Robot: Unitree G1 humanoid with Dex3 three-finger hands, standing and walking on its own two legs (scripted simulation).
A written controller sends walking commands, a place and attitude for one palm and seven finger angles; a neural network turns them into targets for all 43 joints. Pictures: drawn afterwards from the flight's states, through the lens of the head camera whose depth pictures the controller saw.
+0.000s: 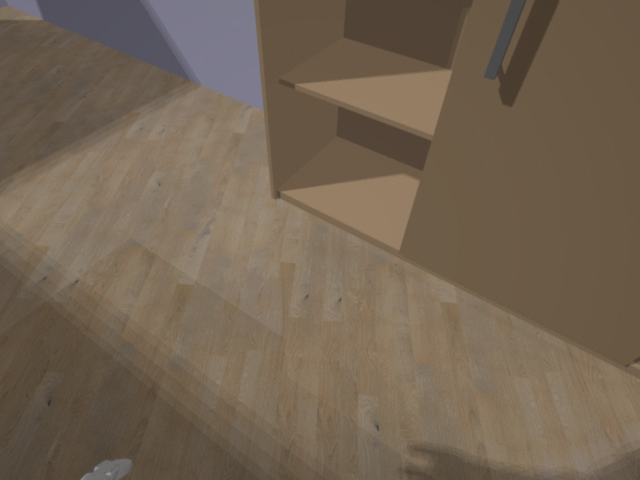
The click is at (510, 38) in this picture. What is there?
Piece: wardrobe's sliding door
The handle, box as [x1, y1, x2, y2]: [484, 0, 525, 79]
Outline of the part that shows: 525,0 511,0 484,77 493,79 496,76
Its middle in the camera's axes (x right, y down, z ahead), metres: +0.40 -0.46 +0.81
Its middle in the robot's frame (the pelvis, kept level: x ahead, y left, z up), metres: +0.96 -0.34 +0.17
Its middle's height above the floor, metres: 0.94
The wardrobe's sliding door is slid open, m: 0.62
